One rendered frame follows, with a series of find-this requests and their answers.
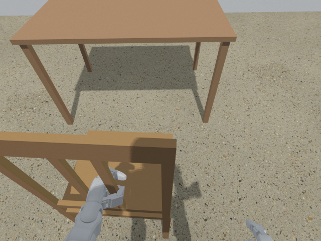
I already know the left robot forearm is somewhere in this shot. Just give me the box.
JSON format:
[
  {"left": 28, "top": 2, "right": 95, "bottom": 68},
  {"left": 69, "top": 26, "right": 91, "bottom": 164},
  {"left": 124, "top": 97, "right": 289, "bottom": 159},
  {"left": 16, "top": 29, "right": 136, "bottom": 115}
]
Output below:
[{"left": 64, "top": 201, "right": 103, "bottom": 241}]

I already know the chair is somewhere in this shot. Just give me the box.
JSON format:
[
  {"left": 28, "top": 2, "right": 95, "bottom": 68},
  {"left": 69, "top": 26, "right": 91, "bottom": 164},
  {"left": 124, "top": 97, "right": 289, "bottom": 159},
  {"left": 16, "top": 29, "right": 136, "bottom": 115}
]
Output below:
[{"left": 0, "top": 130, "right": 177, "bottom": 238}]

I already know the robot right hand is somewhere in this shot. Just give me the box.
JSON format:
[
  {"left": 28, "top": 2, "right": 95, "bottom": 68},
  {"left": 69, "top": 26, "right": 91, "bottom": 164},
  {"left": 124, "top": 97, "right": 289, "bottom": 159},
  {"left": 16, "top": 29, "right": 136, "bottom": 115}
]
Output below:
[{"left": 246, "top": 220, "right": 273, "bottom": 241}]

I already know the robot left hand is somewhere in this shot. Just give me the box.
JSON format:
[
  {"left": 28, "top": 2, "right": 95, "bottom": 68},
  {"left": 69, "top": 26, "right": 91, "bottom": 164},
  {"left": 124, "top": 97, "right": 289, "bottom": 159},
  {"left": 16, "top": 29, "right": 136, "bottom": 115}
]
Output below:
[{"left": 86, "top": 167, "right": 126, "bottom": 209}]

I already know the table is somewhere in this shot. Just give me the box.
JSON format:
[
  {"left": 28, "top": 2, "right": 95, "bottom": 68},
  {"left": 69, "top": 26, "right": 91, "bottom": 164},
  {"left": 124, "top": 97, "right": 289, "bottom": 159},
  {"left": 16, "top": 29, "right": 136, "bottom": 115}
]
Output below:
[{"left": 9, "top": 0, "right": 237, "bottom": 125}]

